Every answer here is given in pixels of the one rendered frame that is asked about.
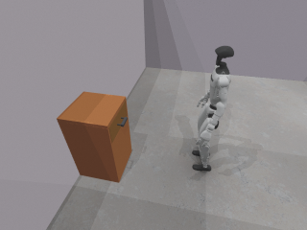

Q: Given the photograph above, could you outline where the handle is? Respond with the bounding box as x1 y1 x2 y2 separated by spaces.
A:
117 117 128 127

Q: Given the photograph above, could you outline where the robot left forearm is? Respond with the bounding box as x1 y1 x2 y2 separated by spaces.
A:
206 103 225 132

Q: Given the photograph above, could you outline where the robot left hand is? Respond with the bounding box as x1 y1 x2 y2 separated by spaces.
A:
196 130 212 148

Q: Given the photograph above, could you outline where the robot right thigh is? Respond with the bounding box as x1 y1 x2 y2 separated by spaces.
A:
198 103 209 132

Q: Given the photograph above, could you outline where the left robot upper arm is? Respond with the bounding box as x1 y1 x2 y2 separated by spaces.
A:
216 76 229 109

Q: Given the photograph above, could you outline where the cabinet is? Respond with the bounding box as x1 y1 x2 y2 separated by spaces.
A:
57 91 132 183

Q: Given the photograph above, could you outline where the drawer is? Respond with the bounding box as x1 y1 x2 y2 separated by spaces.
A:
109 102 128 143

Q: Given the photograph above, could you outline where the robot right forearm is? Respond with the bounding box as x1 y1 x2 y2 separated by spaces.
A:
204 88 210 99

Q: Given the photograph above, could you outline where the robot right hand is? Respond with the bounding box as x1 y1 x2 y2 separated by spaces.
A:
197 96 209 108

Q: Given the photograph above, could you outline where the left robot foot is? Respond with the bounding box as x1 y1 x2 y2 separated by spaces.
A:
192 164 211 172

